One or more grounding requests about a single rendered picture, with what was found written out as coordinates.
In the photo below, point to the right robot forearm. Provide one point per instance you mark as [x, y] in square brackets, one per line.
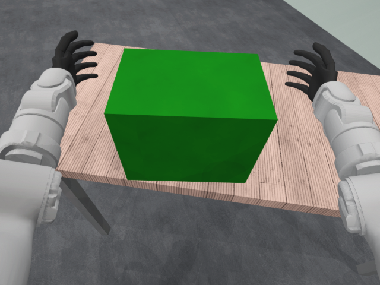
[350, 129]

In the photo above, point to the robot right upper arm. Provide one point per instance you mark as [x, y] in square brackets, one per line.
[359, 206]

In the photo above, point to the right robot hand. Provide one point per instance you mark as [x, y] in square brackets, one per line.
[323, 71]

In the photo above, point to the left robot hand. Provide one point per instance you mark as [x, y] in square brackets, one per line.
[65, 59]

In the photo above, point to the robot left upper arm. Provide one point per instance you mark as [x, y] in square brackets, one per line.
[29, 197]

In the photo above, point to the left robot forearm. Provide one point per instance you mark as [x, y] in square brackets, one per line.
[38, 126]

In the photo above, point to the table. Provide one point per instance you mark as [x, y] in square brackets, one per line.
[295, 170]

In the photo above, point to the carton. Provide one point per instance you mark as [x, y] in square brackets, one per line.
[189, 116]

